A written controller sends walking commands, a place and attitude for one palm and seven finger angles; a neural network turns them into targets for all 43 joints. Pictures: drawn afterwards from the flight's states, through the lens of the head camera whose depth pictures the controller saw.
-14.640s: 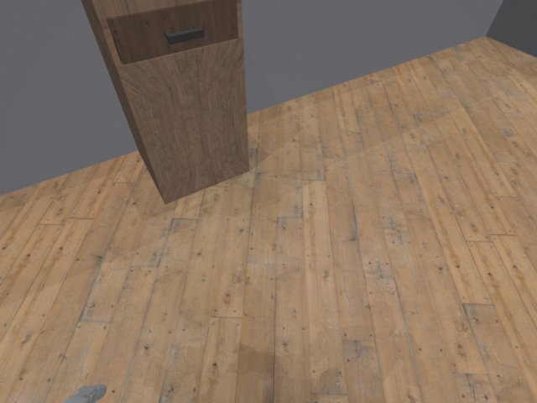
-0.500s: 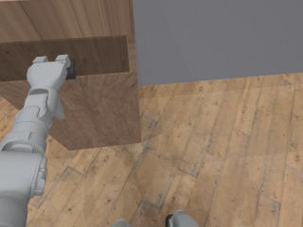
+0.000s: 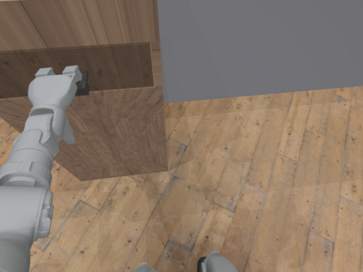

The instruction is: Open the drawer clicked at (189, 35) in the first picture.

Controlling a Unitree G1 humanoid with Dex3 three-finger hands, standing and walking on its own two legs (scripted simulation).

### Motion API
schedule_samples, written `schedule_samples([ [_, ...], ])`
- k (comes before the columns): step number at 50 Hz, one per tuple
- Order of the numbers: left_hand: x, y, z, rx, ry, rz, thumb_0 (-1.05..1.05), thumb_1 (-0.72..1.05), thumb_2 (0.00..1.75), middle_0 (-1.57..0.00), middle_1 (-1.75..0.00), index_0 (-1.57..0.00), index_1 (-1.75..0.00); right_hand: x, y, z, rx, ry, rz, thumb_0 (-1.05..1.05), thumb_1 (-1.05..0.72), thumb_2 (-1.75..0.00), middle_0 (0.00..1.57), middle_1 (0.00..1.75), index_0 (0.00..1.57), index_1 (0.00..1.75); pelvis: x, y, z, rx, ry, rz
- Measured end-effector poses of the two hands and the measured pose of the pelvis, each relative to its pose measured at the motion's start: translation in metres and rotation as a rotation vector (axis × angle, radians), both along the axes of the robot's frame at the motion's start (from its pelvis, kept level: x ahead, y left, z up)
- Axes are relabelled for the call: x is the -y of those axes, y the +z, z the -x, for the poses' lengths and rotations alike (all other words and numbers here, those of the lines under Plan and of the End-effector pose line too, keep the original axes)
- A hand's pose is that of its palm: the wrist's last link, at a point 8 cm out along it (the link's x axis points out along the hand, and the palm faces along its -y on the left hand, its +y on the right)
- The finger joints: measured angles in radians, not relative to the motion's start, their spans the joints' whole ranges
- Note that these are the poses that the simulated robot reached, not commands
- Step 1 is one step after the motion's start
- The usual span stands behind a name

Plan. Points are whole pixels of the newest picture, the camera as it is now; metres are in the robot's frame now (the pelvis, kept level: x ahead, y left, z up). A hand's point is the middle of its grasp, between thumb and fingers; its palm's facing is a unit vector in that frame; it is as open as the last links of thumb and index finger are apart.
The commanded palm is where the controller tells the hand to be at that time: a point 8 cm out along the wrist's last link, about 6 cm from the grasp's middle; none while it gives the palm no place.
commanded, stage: close the thumb around the handle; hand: left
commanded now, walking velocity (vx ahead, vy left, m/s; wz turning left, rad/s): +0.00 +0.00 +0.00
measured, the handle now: (61, 83) +0.54 +0.26 +0.05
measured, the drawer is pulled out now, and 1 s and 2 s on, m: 0.00 0.00 0.03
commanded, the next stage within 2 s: pull the drawer open in 0.70 s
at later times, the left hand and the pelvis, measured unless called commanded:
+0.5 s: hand (64, 104) +0.49 +0.25 +0.03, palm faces -0.08 -0.02 -1.00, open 7.5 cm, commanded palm +0.48 +0.25 +0.08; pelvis +0.00 +0.00 +0.00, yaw +0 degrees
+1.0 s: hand (64, 106) +0.49 +0.25 +0.03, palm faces -0.06 -0.04 -1.00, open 5.8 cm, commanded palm +0.45 +0.25 +0.08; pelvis +0.01 +0.00 +0.00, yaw -1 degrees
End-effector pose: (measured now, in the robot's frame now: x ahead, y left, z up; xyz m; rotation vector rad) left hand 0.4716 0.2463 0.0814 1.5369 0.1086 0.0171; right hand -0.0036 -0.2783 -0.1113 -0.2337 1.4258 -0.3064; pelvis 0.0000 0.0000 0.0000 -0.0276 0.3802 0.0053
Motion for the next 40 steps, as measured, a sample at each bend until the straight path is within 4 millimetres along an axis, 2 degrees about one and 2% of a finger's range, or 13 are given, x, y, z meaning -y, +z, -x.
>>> schedule_samples([
  [5, -0.001, 0.0, 0.0, -0.006, 0.004, -0.008, 0.0, -0.46, 0.31, -0.29, -1.2, -0.32, -1.2, -0.002, 0.0, -0.005, 0.012, 0.002, -0.002, 0.0, -0.91, -0.9, 0.2, 0.3, 0.2, 0.3, -0.001, 0.0, -0.001, 0.002, 0.001, 0.001],
  [10, -0.001, 0.001, 0.0, -0.012, 0.005, -0.009, 0.0, -0.32, 0.37, -0.3, -1.22, -0.33, -1.22, -0.004, -0.001, -0.007, 0.017, 0.004, -0.006, 0.0, -0.91, -0.9, 0.2, 0.3, 0.2, 0.3, -0.002, 0.001, -0.001, 0.003, 0.003, 0.001],
  [30, -0.002, 0.001, -0.005, -0.025, 0.008, -0.016, 0.0, 0.67, 0.79, -0.37, -1.33, -0.4, -1.32, -0.005, -0.001, 0.007, -0.02, -0.01, -0.008, 0.0, -0.91, -0.9, 0.2, 0.3, 0.2, 0.3, -0.001, -0.001, -0.002, -0.005, 0.005, 0.003],
  [40, -0.002, 0.0, -0.005, -0.018, 0.006, -0.013, 0.0, 0.7, 0.8, -0.35, -1.35, -0.39, -1.35, -0.004, 0.0, 0.007, -0.023, -0.014, -0.007, 0.0, -0.91, -0.9, 0.2, 0.3, 0.2, 0.3, -0.001, 0.0, -0.003, -0.003, 0.002, 0.004],
])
